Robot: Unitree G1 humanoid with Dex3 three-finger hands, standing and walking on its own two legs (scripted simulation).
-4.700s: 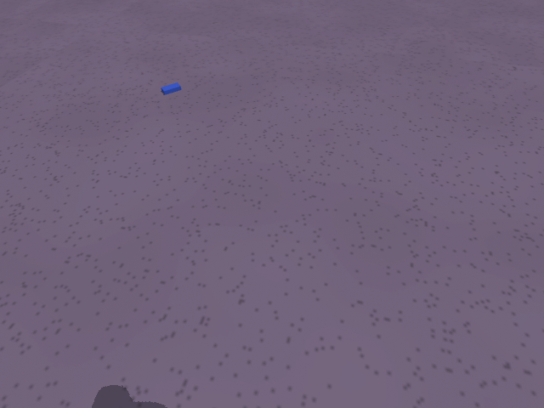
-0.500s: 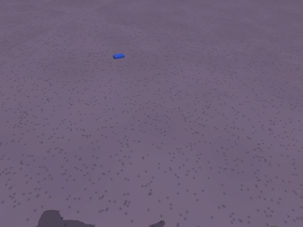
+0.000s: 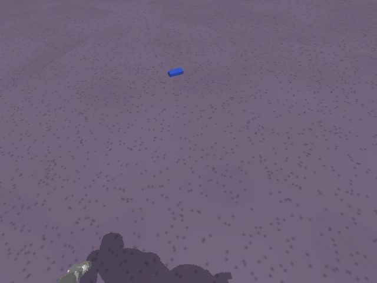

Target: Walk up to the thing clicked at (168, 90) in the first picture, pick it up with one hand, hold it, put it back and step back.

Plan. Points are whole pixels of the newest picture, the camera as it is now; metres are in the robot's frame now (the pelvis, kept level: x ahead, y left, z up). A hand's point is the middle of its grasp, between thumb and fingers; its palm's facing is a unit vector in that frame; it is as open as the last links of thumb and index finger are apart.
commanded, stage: walk up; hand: left
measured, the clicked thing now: (175, 72) +1.96 +0.15 -0.75
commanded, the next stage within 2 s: none
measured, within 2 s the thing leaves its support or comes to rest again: neither
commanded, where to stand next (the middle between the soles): +1.60 -0.05 m, yaw +0 degrees
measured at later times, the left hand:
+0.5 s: hand (96, 200) +0.38 +0.31 -0.14, palm faces -0.08 -0.95 -0.32, open 7.4 cm
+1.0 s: hand (138, 115) +0.71 +0.21 -0.11, palm faces -0.05 -0.93 -0.36, open 7.4 cm
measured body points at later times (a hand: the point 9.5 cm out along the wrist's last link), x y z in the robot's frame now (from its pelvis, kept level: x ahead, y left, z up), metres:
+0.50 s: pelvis +0.32 +0.03 +0.01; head +0.33 +0.06 +0.46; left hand +0.39 +0.36 -0.12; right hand +0.40 -0.28 -0.07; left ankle +0.35 +0.14 -0.73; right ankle +0.34 -0.12 -0.66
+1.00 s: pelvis +0.60 -0.04 +0.01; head +0.61 -0.06 +0.46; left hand +0.71 +0.26 -0.08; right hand +0.66 -0.37 -0.11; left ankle +0.64 +0.11 -0.67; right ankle +0.62 -0.15 -0.73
